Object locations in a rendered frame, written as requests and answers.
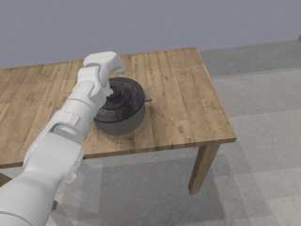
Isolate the table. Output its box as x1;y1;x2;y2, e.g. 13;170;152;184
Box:
0;46;237;211

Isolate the left robot upper arm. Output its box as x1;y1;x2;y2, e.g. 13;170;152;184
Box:
0;131;86;226

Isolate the left robot hand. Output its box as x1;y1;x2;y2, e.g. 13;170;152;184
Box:
83;51;125;97

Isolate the knob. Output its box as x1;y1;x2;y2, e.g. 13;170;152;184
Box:
106;86;121;101

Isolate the left robot forearm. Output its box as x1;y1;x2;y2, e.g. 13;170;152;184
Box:
23;61;110;170

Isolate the lid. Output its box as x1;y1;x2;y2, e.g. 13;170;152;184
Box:
94;77;145;123

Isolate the pot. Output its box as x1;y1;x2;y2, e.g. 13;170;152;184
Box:
94;89;152;136

